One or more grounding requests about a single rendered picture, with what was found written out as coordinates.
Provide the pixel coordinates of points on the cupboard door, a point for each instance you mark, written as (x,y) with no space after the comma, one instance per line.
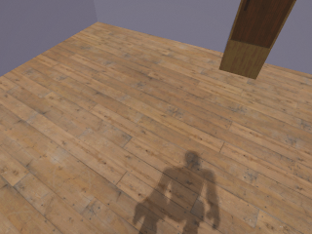
(260,20)

